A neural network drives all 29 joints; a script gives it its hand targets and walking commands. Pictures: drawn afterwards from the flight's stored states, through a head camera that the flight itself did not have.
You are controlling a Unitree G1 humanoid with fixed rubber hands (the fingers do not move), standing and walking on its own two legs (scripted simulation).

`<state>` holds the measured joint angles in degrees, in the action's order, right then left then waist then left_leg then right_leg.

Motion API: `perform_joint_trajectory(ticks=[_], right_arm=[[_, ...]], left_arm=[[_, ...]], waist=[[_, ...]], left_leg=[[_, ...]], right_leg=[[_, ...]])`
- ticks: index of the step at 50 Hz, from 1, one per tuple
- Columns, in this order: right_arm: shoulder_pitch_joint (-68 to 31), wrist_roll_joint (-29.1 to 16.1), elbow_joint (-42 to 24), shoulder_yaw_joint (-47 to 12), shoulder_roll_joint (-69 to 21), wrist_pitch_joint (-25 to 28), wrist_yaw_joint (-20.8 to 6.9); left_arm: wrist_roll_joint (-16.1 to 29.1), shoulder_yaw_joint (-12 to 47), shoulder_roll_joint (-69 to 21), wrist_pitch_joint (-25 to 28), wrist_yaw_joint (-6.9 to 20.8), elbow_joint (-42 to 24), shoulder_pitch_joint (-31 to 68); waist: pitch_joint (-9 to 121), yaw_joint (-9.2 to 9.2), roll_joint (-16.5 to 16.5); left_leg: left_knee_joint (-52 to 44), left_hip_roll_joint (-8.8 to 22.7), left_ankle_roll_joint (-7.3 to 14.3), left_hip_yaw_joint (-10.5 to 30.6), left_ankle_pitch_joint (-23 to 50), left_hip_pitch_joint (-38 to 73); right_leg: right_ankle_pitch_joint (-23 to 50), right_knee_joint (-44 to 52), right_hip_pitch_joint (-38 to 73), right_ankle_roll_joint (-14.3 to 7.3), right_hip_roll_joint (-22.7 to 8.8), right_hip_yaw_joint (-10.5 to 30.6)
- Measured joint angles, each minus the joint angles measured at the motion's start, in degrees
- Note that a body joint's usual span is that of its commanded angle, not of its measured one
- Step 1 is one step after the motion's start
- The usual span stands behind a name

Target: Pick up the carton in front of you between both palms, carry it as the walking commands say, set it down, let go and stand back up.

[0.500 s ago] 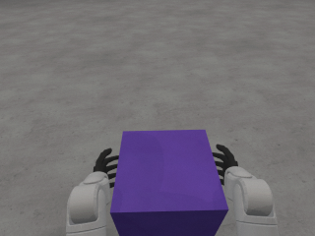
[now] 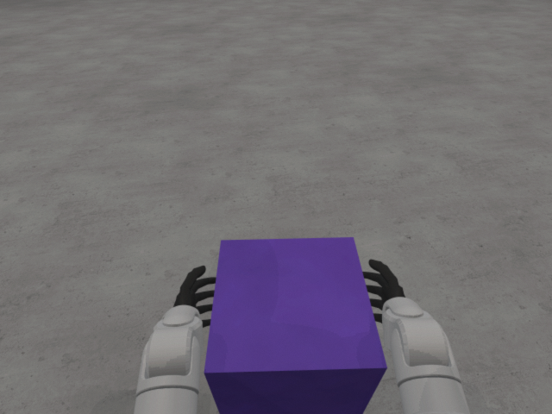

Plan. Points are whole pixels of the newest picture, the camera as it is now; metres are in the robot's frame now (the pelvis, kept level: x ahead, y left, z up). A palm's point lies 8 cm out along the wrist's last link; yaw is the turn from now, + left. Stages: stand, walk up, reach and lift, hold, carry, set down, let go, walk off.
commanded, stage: carry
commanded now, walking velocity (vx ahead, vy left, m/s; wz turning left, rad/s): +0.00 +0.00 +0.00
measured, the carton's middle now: (289, 336) +0.28 +0.00 -0.04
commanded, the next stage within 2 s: hold in 0.56 s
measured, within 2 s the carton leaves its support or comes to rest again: neither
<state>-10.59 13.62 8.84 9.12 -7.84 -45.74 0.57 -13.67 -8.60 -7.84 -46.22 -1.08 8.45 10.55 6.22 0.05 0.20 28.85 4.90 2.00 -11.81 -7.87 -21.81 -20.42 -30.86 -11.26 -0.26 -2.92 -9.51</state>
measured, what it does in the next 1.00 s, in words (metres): stands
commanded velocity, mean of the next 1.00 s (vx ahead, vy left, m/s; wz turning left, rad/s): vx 0.00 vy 0.00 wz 0.00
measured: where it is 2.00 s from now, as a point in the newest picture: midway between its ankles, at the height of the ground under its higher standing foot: outside the picture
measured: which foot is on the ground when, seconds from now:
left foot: down 0.00-1.00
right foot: down 0.00-1.00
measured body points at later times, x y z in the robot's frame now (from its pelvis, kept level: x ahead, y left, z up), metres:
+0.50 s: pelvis +0.00 +0.00 +0.00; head -0.02 +0.00 +0.45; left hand +0.30 +0.15 +0.03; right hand +0.30 -0.16 +0.03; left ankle +0.08 +0.11 -0.73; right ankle -0.04 -0.10 -0.73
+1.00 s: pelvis -0.02 +0.01 +0.01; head -0.02 +0.04 +0.45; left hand +0.31 +0.12 +0.02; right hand +0.27 -0.18 +0.03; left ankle +0.08 +0.12 -0.73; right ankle -0.04 -0.11 -0.73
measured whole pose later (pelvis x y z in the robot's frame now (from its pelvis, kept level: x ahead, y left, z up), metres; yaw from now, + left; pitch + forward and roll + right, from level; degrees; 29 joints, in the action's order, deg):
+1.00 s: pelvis -0.02 +0.01 +0.01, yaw -10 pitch -7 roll +0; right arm -18.5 16.5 20.3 16.5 -9.7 -34.6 -1.4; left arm -16.5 -14.2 -9.2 -38.8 -1.2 14.8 17.0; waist -6.1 -1.1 3.2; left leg 24.6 0.5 0.2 -2.3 -7.0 -10.8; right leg -16.7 -28.3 -4.8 -0.5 0.1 1.9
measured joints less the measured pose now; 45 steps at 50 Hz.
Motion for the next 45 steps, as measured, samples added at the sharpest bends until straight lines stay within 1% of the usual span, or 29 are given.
perform_joint_trajectory(ticks=[4,8,15,21,28,29,30,31,32,33,34,37,39,42,45], right_arm=[[-2.17,1.13,4.16,1.90,-0.38,4.28,-0.24],[-2.98,1.15,4.53,2.59,-0.55,6.45,-0.27],[-1.38,-0.28,0.25,1.06,-0.24,4.64,0.08],[-0.68,-0.24,0.37,0.67,-0.12,3.45,0.09],[-0.70,-0.33,0.15,0.62,-0.12,3.39,0.15],[-0.82,-0.37,0.31,0.66,-0.16,3.84,0.09],[-0.98,-0.27,0.58,0.37,-0.22,4.51,-0.02],[-1.12,-0.14,1.00,0.00,-0.25,5.23,-0.21],[-1.10,-0.07,1.35,-0.26,-0.23,5.88,-0.34],[-1.06,-0.15,1.56,-0.33,-0.22,6.26,-0.42],[-1.06,-0.14,1.87,-0.43,-0.23,6.56,-0.40],[-0.57,-0.36,1.99,-0.08,-0.11,7.00,-0.42],[-0.18,-0.69,1.79,0.46,-0.05,7.25,-0.41],[-0.11,-1.01,1.90,1.16,-0.04,7.66,-0.41],[-1.56,-0.69,3.60,2.30,-0.26,8.22,-0.70]], left_arm=[[-1.06,-1.79,-0.38,4.27,0.20,4.19,2.20],[-1.17,-2.39,-0.55,6.42,0.22,4.56,3.01],[0.16,-0.82,-0.25,4.63,-0.16,0.29,1.42],[0.12,-0.40,-0.13,3.46,-0.18,0.45,0.73],[0.22,-0.43,-0.13,3.42,-0.20,0.24,0.76],[0.27,-0.58,-0.17,3.55,-0.27,-0.06,0.81],[0.26,-0.64,-0.11,3.69,-0.34,-0.85,0.47],[0.22,-0.68,-0.01,3.83,-0.41,-1.76,-0.06],[0.17,-0.61,0.05,3.96,-0.53,-2.32,-0.45],[0.14,-0.47,0.10,4.06,-0.61,-2.63,-0.78],[0.09,-0.32,0.14,4.19,-0.75,-2.80,-1.10],[-0.22,0.20,0.10,4.37,-0.86,-2.25,-0.97],[-0.50,0.68,0.05,4.61,-0.89,-1.63,-0.60],[-0.85,0.94,-0.03,4.95,-0.89,-0.83,0.03],[-1.25,0.09,-0.22,5.38,-0.83,0.54,1.24]], waist=[[-0.78,-0.02,0.00],[-1.46,-0.07,0.04],[-1.38,-0.23,0.18],[-0.82,-0.22,0.17],[-0.96,-0.08,0.10],[-2.34,-0.16,0.48],[-4.09,-0.67,0.94],[-5.59,-1.04,1.29],[-6.85,-1.03,1.56],[-7.81,-1.11,1.69],[-8.51,-1.21,1.70],[-9.89,-0.20,2.17],[-10.32,0.27,2.55],[-10.73,0.37,3.00],[-11.22,-0.15,3.17]], left_leg=[[-0.10,0.11,0.04,0.01,0.39,-0.41],[0.01,0.18,0.06,0.00,0.50,-0.79],[0.68,0.30,-0.04,-0.07,-0.01,-1.12],[1.01,0.41,-0.22,-0.06,-0.38,-0.98],[0.84,0.51,-0.37,-0.01,-0.19,-0.94],[0.07,0.16,-0.18,0.01,0.32,0.51],[-1.53,-0.89,-0.45,2.22,1.12,2.64],[-2.89,-1.84,-1.04,4.53,1.57,4.55],[-3.89,-2.01,-1.49,5.16,1.64,6.10],[-4.88,-2.41,-2.07,6.81,2.83,7.44],[-5.50,-2.78,-2.23,8.58,2.32,8.61],[-6.49,-2.60,-2.90,8.94,2.21,10.47],[-6.93,-2.54,-2.68,8.45,2.41,11.27],[-7.33,-2.55,-2.28,7.55,2.44,12.11],[-7.19,-3.00,-2.35,7.43,2.68,12.48]], right_leg=[[0.22,-0.24,-0.57,-0.12,0.09,0.00],[0.23,-0.52,-1.05,-0.18,0.13,0.04],[-0.25,-1.07,-1.36,-0.19,0.13,0.17],[-0.55,-1.22,-1.15,-0.28,0.19,0.20],[-0.51,-1.20,-1.18,-0.46,0.32,0.16],[-0.37,-0.78,0.05,-0.56,0.20,0.31],[0.49,0.01,1.47,-0.46,0.52,1.68],[0.65,1.16,2.99,-0.85,1.20,3.47],[1.37,2.35,4.38,-0.93,1.58,4.27],[2.10,3.33,5.46,-0.95,1.93,4.88],[2.73,4.19,6.30,-1.00,2.39,5.67],[3.93,5.94,8.07,-0.98,2.99,6.84],[4.20,6.20,8.55,-0.85,3.03,7.42],[4.35,6.03,8.76,-0.63,2.93,8.36],[4.35,5.37,8.54,-0.38,2.79,9.39]])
